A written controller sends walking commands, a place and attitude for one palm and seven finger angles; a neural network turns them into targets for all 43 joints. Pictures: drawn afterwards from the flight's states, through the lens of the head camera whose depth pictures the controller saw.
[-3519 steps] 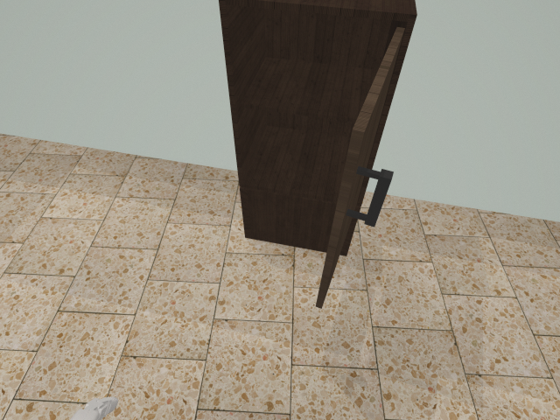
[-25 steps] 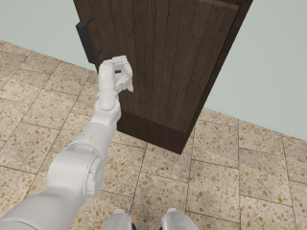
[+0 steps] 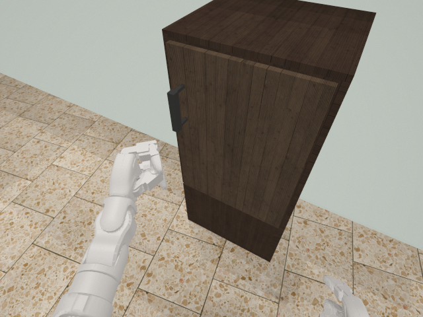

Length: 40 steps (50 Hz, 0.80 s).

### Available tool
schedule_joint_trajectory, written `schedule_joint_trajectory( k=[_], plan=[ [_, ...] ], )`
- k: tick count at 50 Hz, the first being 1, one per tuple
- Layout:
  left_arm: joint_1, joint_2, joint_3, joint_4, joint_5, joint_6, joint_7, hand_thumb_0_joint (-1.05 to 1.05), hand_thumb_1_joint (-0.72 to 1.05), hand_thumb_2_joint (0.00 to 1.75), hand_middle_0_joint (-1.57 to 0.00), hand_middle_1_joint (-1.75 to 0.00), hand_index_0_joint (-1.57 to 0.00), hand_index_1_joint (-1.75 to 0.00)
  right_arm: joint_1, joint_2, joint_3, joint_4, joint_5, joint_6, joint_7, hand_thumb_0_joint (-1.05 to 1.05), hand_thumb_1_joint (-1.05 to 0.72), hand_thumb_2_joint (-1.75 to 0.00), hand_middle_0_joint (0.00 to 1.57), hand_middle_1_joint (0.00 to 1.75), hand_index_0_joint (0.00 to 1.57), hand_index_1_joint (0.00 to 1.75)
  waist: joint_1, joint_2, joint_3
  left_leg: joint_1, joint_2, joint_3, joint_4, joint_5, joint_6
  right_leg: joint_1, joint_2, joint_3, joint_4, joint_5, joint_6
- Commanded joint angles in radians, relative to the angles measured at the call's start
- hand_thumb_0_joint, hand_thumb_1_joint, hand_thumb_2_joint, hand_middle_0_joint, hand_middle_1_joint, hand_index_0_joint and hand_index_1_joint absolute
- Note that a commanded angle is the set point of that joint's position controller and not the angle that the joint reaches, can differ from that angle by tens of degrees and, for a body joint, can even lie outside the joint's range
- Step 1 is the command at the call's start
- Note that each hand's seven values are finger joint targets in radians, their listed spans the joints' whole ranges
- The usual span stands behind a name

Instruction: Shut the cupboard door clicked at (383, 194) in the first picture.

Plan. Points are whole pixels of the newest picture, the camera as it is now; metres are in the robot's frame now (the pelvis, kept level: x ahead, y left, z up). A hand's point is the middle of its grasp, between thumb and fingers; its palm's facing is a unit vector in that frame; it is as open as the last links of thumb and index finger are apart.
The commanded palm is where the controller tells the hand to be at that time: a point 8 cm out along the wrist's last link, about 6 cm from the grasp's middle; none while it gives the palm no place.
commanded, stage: draw the hand back to the body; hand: left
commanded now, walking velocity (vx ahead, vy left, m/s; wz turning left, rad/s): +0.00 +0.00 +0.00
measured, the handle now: (179, 108) +0.65 +0.12 +0.03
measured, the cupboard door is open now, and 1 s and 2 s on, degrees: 0 0 0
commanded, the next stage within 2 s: step back with the hand held close in 1.04 s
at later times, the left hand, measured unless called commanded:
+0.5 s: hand (50, 210) +0.24 +0.24 +0.16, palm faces +0.31 -0.90 -0.31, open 4.9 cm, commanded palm +0.19 +0.29 +0.18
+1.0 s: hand (9, 227) +0.20 +0.27 +0.18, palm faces +0.45 -0.82 -0.37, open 7.4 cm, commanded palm +0.15 +0.31 +0.20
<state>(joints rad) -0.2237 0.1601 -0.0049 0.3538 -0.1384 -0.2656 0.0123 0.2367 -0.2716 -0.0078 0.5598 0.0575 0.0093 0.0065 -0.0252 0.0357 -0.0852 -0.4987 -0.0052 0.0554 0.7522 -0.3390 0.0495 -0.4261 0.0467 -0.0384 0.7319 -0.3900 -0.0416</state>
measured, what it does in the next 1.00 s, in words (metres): stands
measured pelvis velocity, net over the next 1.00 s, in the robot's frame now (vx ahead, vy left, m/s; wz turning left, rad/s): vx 0.02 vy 0.01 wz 0.02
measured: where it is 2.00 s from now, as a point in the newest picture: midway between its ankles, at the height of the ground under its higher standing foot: outside the picture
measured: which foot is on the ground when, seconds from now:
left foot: down 0.00-1.00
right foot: down 0.00-1.00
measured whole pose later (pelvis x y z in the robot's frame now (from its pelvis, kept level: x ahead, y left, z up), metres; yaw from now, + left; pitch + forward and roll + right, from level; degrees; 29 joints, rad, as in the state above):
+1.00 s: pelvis +0.02 +0.01 +0.03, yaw +1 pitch -4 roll -1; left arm 0.47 0.34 0.30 -0.38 -0.08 -0.06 0.11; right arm 0.20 -0.23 0.02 0.62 0.02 -0.07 -0.06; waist 0.06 0.06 -0.01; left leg -0.15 -0.04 0.04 0.44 -0.22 0.06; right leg -0.06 0.03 -0.04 0.39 -0.27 -0.03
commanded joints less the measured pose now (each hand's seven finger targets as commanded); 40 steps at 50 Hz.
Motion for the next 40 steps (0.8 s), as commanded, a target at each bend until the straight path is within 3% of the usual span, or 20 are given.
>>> schedule_joint_trajectory(
  k=[1,5,9,13,17,21,25,26,27,30,33,35,36,40],
  plan=[
    [-0.114,0.178,0.063,-0.364,0.019,0.026,0.014,0.0,0.9,0.9,-1.08,-1.26,-1.08,-1.26,-0.107,-0.068,-0.019,-0.179,0.013,0.003,-0.037,0.0,-0.9,-0.9,0.2,0.3,0.2,0.3,0.027,-0.102,-0.161,0.228,0.012,-0.062,-0.197,0.137,-0.011,0.131,-0.05,0.092,-0.242,0.227,0.034],
    [-0.056,0.198,0.072,-0.489,0.031,0.086,0.031,0.0,0.9,0.9,-0.97,-1.14,-0.97,-1.14,-0.15,-0.059,0.004,-0.183,0.011,0.025,-0.058,0.0,-0.9,-0.9,0.2,0.3,0.2,0.3,0.023,-0.046,-0.085,0.311,0.024,-0.071,-0.262,0.16,-0.01,0.162,-0.049,0.071,-0.293,0.245,0.024],
    [-0.007,0.215,0.085,-0.626,0.044,0.128,0.052,0.0,0.9,0.9,-0.86,-1.02,-0.86,-1.02,-0.165,-0.058,0.019,-0.18,0.001,0.009,-0.068,0.0,-0.9,-0.9,0.2,0.3,0.2,0.3,0.024,0.045,-0.079,0.411,0.035,-0.101,-0.324,0.187,-0.017,0.193,-0.038,0.049,-0.334,0.251,0.012],
    [0.111,0.229,0.109,-0.734,0.052,0.153,0.068,0.0,0.9,0.9,-0.75,-0.9,-0.75,-0.9,-0.179,-0.056,0.028,-0.172,-0.01,-0.017,-0.068,0.0,-0.9,-0.9,0.2,0.3,0.2,0.3,0.034,0.071,-0.073,0.462,0.044,-0.116,-0.368,0.226,-0.025,0.235,-0.036,0.035,-0.364,0.268,0.008],
    [0.28,0.252,0.166,-0.795,0.052,0.168,0.077,0.0,0.9,0.9,-0.64,-0.78,-0.64,-0.78,-0.184,-0.059,0.028,-0.167,-0.021,-0.033,-0.065,0.0,-0.9,-0.9,0.2,0.3,0.2,0.3,0.051,0.01,-0.052,0.459,0.051,-0.126,-0.399,0.267,-0.033,0.282,-0.035,0.023,-0.379,0.288,0.01],
    [0.43,0.324,0.289,-0.822,0.051,0.177,0.082,0.0,0.9,0.9,-0.53,-0.66,-0.53,-0.66,-0.19,-0.066,0.017,-0.155,-0.029,-0.037,-0.061,0.0,-0.9,-0.9,0.2,0.3,0.2,0.3,0.072,-0.035,-0.027,0.435,0.047,-0.108,-0.396,0.326,-0.033,0.316,-0.034,0.022,-0.396,0.332,0.012],
    [0.487,0.351,0.356,-0.918,0.049,0.166,0.087,0.0,0.9,0.9,-0.42,-0.54,-0.42,-0.54,-0.187,-0.058,0.011,-0.15,-0.026,-0.045,-0.058,0.0,-0.9,-0.9,0.2,0.3,0.2,0.3,0.074,0.036,-0.048,0.449,0.048,-0.102,-0.386,0.363,-0.04,0.327,-0.042,0.022,-0.39,0.347,0.015],
    [0.522,0.378,0.388,-0.914,0.047,0.168,0.089,0.0,0.9,0.9,-0.39,-0.51,-0.39,-0.51,-0.188,-0.065,0.009,-0.143,-0.03,-0.053,-0.057,0.0,-0.9,-0.9,0.2,0.3,0.2,0.3,0.082,0.023,-0.029,0.431,0.046,-0.102,-0.385,0.361,-0.037,0.33,-0.039,0.025,-0.4,0.349,0.014],
    [0.523,0.364,0.383,-0.953,0.047,0.162,0.09,0.0,0.9,0.9,-0.36,-0.48,-0.36,-0.48,-0.188,-0.059,0.008,-0.146,-0.025,-0.058,-0.055,0.0,-0.9,-0.9,0.2,0.3,0.2,0.3,0.076,0.062,-0.034,0.437,0.046,-0.098,-0.385,0.359,-0.04,0.33,-0.045,0.023,-0.394,0.341,0.014],
    [0.573,0.395,0.438,-0.981,0.046,0.152,0.1,0.0,0.9,0.9,-0.28,-0.39,-0.28,-0.39,-0.187,-0.061,0.002,-0.136,-0.024,-0.079,-0.055,0.0,-0.9,-0.9,0.2,0.3,0.2,0.3,0.08,0.09,-0.002,0.425,0.048,-0.106,-0.394,0.315,-0.043,0.306,-0.041,0.02,-0.401,0.3,0.015],
    [0.641,0.425,0.502,-0.982,0.041,0.141,0.108,0.0,0.9,0.9,-0.2,-0.3,-0.2,-0.3,-0.182,-0.065,-0.004,-0.127,-0.022,-0.097,-0.059,0.0,-0.9,-0.9,0.2,0.3,0.2,0.3,0.087,0.042,0.018,0.401,0.047,-0.107,-0.396,0.285,-0.04,0.305,-0.039,0.018,-0.405,0.278,0.015],
    [0.619,0.366,0.443,-0.951,0.048,0.144,0.105,0.0,0.9,0.9,-0.2,-0.3,-0.2,-0.3,-0.176,-0.073,-0.008,-0.119,-0.024,-0.106,-0.06,0.0,-0.9,-0.9,0.2,0.3,0.2,0.3,0.072,0.043,0.055,0.401,0.047,-0.108,-0.406,0.246,-0.037,0.271,-0.04,0.017,-0.407,0.253,0.019],
    [0.623,0.34,0.42,-0.916,0.047,0.148,0.103,0.0,0.9,0.9,-0.2,-0.3,-0.2,-0.3,-0.174,-0.08,-0.011,-0.111,-0.025,-0.111,-0.06,0.0,-0.9,-0.9,0.2,0.3,0.2,0.3,0.066,0.015,0.082,0.395,0.048,-0.109,-0.409,0.232,-0.033,0.256,-0.04,0.02,-0.421,0.245,0.021],
    [0.561,0.346,0.412,-0.896,0.055,0.144,0.111,0.0,0.9,0.9,-0.2,-0.3,-0.2,-0.3,-0.169,-0.088,-0.018,-0.11,-0.024,-0.115,-0.069,0.0,-0.9,-0.9,0.2,0.3,0.2,0.3,0.061,-0.025,0.083,0.392,0.042,-0.112,-0.42,0.145,-0.022,0.242,-0.044,0.024,-0.419,0.183,0.026]
  ],
)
